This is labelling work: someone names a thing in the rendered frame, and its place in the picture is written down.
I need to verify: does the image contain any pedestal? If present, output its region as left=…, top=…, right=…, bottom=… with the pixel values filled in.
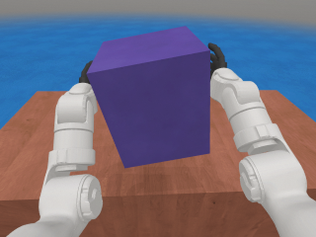
left=0, top=90, right=316, bottom=237

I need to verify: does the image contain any right robot upper arm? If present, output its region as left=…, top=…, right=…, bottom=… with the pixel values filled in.
left=239, top=149, right=316, bottom=237

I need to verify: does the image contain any robot left forearm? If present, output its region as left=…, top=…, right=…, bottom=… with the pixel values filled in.
left=39, top=83, right=98, bottom=216

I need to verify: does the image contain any left robot hand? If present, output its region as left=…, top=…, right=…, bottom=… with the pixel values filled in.
left=79, top=60, right=93, bottom=84

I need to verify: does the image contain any left robot upper arm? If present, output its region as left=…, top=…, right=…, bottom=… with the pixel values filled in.
left=6, top=174, right=103, bottom=237

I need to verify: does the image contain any carton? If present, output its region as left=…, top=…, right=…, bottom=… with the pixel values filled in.
left=86, top=26, right=210, bottom=169

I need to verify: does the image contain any robot right forearm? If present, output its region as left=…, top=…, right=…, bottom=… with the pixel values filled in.
left=210, top=67, right=307, bottom=192

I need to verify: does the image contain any right robot hand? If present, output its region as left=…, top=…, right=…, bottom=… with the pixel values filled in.
left=207, top=42, right=227, bottom=81

